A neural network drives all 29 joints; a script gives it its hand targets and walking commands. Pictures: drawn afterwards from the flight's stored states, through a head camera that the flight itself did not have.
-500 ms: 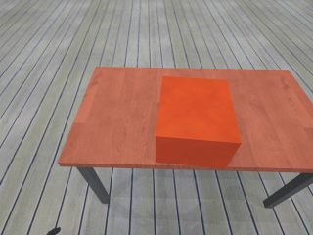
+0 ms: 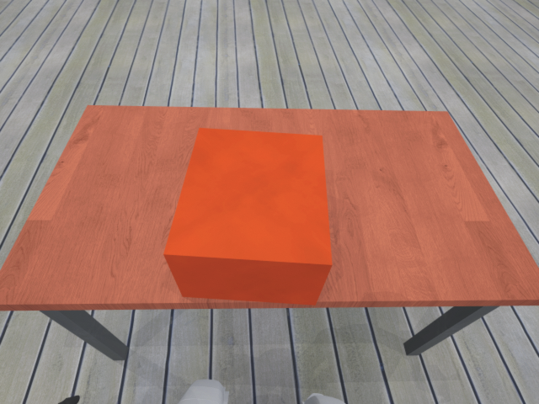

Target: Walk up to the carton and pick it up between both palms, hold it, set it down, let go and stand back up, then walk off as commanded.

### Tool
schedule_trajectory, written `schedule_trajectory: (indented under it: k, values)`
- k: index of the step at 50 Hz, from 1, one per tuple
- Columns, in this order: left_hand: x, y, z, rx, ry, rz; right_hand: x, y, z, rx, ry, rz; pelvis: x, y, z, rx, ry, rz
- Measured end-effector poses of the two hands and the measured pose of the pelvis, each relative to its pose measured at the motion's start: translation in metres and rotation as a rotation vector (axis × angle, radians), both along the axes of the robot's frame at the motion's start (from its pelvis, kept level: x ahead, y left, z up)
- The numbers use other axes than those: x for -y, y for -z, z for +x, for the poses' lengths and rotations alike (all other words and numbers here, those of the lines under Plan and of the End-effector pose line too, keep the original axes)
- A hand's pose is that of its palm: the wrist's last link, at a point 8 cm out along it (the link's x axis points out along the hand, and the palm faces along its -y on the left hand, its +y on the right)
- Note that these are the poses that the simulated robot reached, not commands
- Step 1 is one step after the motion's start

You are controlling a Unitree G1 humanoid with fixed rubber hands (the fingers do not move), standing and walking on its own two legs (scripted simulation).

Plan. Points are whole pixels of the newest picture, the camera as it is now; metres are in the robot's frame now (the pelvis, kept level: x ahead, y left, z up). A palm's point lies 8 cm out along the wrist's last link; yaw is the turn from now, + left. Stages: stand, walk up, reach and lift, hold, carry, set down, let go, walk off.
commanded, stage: walk up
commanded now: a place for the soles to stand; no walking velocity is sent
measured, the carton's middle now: (255, 213) +0.47 +0.05 -0.06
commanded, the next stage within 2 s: reach and lift in 1.90 s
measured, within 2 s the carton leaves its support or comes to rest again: neither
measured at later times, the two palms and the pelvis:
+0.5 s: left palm out of the picture +0.10 +0.34 -0.10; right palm (452, 390) +0.18 -0.28 -0.12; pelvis +0.03 +0.01 -0.01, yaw +7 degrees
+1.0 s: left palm out of the picture +0.04 +0.32 -0.09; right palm out of the picture +0.11 -0.29 -0.10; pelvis -0.01 +0.01 +0.02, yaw +4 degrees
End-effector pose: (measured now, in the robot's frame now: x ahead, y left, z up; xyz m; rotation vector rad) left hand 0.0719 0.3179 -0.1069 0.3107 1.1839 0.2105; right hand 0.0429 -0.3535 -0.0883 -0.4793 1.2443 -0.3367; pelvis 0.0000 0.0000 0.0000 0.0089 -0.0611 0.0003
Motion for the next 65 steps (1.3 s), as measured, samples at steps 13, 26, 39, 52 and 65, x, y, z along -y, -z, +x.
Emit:
schedule_trajectory:
  k: [13,26,39,52,65]
  values:
    - [0.021,-0.005,0.010,0.025,-0.053,0.053,-0.043,0.033,0.094,0.025,-0.159,0.183,0.013,0.002,0.030,-0.017,-0.079,-0.007]
    - [-0.017,-0.010,0.029,0.107,-0.079,0.099,-0.069,0.027,0.142,0.152,-0.208,0.180,-0.006,0.009,0.030,-0.023,-0.115,-0.020]
    - [-0.013,-0.009,0.004,0.073,-0.052,0.054,-0.073,0.008,0.118,0.166,-0.197,0.179,-0.009,-0.004,0.005,-0.005,-0.085,-0.023]
    - [0.001,-0.014,-0.029,-0.041,-0.048,0.010,-0.062,0.008,0.057,0.038,-0.106,0.195,-0.011,-0.021,-0.007,-0.013,-0.062,-0.012]
    - [0.005,-0.021,0.000,-0.019,-0.019,0.011,-0.065,0.008,0.045,0.010,-0.060,0.216,-0.010,-0.027,0.001,-0.020,-0.048,-0.006]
